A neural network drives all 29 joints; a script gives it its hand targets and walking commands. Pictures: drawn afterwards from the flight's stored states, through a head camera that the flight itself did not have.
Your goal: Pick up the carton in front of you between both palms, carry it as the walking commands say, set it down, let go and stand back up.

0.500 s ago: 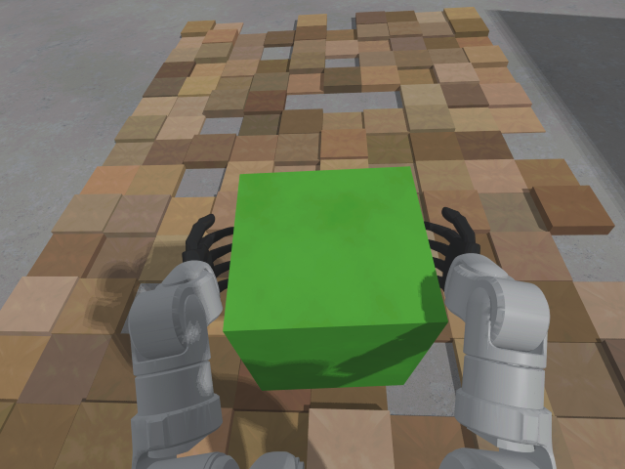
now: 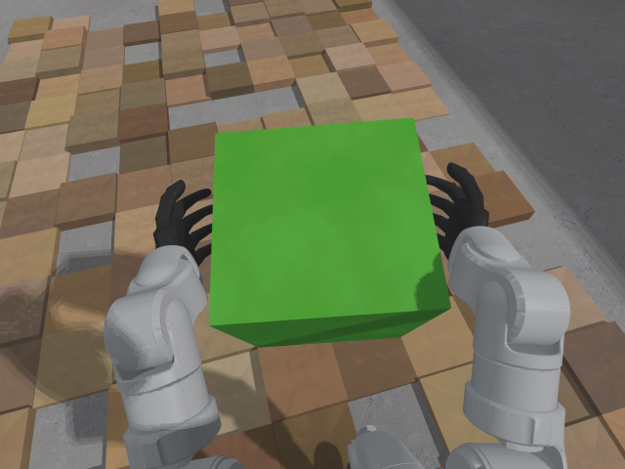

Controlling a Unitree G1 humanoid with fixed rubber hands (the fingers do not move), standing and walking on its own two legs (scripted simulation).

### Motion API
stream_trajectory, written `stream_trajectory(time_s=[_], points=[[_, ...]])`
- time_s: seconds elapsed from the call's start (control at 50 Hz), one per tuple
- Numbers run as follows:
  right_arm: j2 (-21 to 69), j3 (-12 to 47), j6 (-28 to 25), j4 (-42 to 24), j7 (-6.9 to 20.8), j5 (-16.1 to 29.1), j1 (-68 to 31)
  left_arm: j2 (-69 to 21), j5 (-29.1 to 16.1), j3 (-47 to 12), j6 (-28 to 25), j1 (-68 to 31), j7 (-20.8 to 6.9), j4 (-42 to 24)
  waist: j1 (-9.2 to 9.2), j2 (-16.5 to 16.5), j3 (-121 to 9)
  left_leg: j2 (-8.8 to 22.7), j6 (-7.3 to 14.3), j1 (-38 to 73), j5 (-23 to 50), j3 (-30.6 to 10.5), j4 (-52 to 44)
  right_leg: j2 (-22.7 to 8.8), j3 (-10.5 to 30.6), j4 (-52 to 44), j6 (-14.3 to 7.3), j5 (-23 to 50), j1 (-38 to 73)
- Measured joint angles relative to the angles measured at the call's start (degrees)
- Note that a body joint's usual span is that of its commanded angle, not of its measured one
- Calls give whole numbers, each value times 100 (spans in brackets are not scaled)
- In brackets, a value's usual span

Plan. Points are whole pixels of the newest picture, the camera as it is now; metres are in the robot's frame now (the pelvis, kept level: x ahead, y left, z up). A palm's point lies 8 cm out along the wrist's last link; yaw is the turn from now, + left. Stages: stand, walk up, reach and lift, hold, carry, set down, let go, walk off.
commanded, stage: carry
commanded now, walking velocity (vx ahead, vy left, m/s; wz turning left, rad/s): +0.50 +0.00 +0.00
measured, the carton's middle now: (322, 252) +0.38 -0.05 +0.05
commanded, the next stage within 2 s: none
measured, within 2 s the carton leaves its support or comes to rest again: neither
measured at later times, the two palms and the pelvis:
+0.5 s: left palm (178, 127) +0.65 +0.14 +0.06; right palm (357, 106) +0.66 -0.16 +0.05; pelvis +0.32 -0.04 -0.05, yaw +0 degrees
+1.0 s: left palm out of the picture +0.97 +0.11 +0.15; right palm out of the picture +0.96 -0.19 +0.15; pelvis +0.64 -0.03 +0.00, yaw -1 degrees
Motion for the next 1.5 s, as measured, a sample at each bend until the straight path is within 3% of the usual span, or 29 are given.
stream_trajectory(time_s=[0.08, 0.14, 0.16, 0.2, 0.28, 0.38, 0.46, 0.52, 0.56, 0.58, 0.62, 0.66, 0.7, 0.76, 0.82, 0.9, 1.0, 1.04, 1.1, 1.16, 1.3, 1.4, 1.5], points=[[-136, -29, 95, 307, 35, 10, -326, 184, 126, -130, 136, -185, -45, 139, 223, 41, -331, 115, -238, 527, -554, -54, 139, -28, -264, -1949, -86, 1561, 494], [-177, -59, 242, 658, 135, -117, -424, 329, 124, -166, 386, -375, -124, 516, 492, -234, -761, 78, -417, 655, -1180, -1, 1109, -111, -414, -2912, -184, 2308, 1329], [-223, -88, 317, 748, 170, -161, -461, 332, 94, -164, 456, -462, -139, 668, 613, -310, -922, 74, -381, 487, -1295, -43, 1727, -119, -345, -2851, -220, 1668, 1504], [-305, -112, 437, 977, 177, -232, -494, 273, 80, -228, 492, -479, 4, 967, 934, -119, -1088, 165, -265, -83, -1386, -401, 3039, 114, -379, -2405, -290, 667, 1490], [6, -405, 626, 1369, 173, -538, -375, 278, -19, -131, 654, -351, 107, 1488, 1330, -111, -1090, 129, -164, -1191, -1014, -506, 4235, 253, -375, -2325, -356, 431, 1805], [289, -588, 381, 1359, 233, -910, -161, 283, -153, -75, 357, -315, 112, 1861, 1534, 13, -830, 262, -116, -2411, -388, -405, 4421, 348, -291, -2640, -366, 123, 2410], [323, -523, 25, 1252, 311, -1041, 161, 215, -137, -130, -7, -230, 67, 2020, 1518, 91, -730, 305, -39, -3015, -137, -292, 4035, 347, -146, -2867, -294, -196, 2945], [354, -439, -180, 1153, 405, -1023, 449, 118, -101, -131, -201, -41, -35, 1984, 1377, 76, -751, 224, 42, -2882, 239, -21, 2621, 270, -72, -3139, -207, -415, 3399], [367, -358, -297, 1125, 463, -956, 592, 56, -63, -114, -309, 143, -85, 1867, 1154, 82, -718, 61, 129, -2432, 571, 211, 1647, 204, -206, -2876, -173, -533, 3568], [382, -290, -371, 1151, 467, -929, 637, 64, -49, -107, -352, 249, -118, 1779, 988, 44, -651, -41, 277, -2141, 914, 284, 1319, 126, -301, -2346, -121, -565, 3502], [392, -128, -524, 1204, 411, -903, 617, 152, -21, -116, -434, 361, -212, 1611, 702, -123, -404, -152, 485, -1894, 655, 405, 1445, 31, -29, -313, 37, -329, 2777], [334, -4, -603, 1157, 348, -797, 636, 156, 14, -149, -517, 474, -269, 1438, 465, -65, -208, -192, 567, -1632, 277, 319, 1419, 234, 243, 1571, 33, -379, 1892], [266, 60, -646, 1001, 317, -602, 743, 35, 49, -138, -577, 595, -285, 1223, 295, 3, -103, -227, 516, -1294, 160, 216, 1161, 289, 294, 2321, 4, -347, 1185], [145, 100, -657, 784, 283, -370, 829, -162, 178, -161, -641, 726, -257, 927, 181, 97, -92, -217, 491, -775, 101, 120, 678, 172, 182, 2034, 10, -356, 420], [34, 159, -594, 693, 269, -241, 712, -178, 291, -255, -649, 802, -210, 679, 122, 189, -186, -183, 479, -305, 8, -20, 300, 53, -2, 990, 31, -286, 20], [-62, 185, -461, 735, 262, -138, 399, -53, 258, -311, -466, 712, -148, 452, 177, 199, -428, -176, 352, 284, -189, -160, -25, -37, -187, -557, 46, 481, -45], [-206, 196, -121, 799, 233, -128, 73, 195, 61, -361, -41, 366, -32, 502, 493, 180, -884, -146, 160, 926, -793, -297, 16, 53, -528, -2159, -93, 1305, 619], [-317, 146, 42, 853, 217, -146, -52, 284, -17, -406, 80, 93, 24, 769, 714, 212, -1042, -33, 94, 848, -1183, -302, 731, 147, -626, -2234, -180, 1407, 863], [-399, -32, 255, 989, 151, -175, -103, 321, -123, -466, 297, -219, 156, 1172, 1072, 123, -1069, -93, 93, 11, -1259, -565, 2770, 198, -667, -1881, -245, 868, 974], [-188, -263, 419, 1058, 132, -275, -169, 336, -217, -367, 496, -274, 249, 1254, 1273, -12, -975, -87, 101, -760, -1012, -607, 3452, 193, -603, -2141, -223, 725, 1318], [99, -555, 288, 1071, 265, -773, -168, 260, -222, -204, 305, -463, 229, 1650, 1431, -3, -846, 258, -56, -1629, 44, -610, 1886, 148, -542, -2817, -156, 484, 2152], [132, -595, 138, 1167, 492, -910, 181, 113, -27, -257, 95, -301, 81, 2003, 1417, 126, -887, 362, -109, -1637, 1095, -511, 832, 163, -503, -2919, 19, -10, 2767], [227, -529, -85, 1101, 613, -874, 570, 40, 64, -353, -80, 66, -1, 1904, 1306, 193, -866, 297, 25, -1046, 1424, -267, -269, 132, -527, -2336, 241, -636, 3238]])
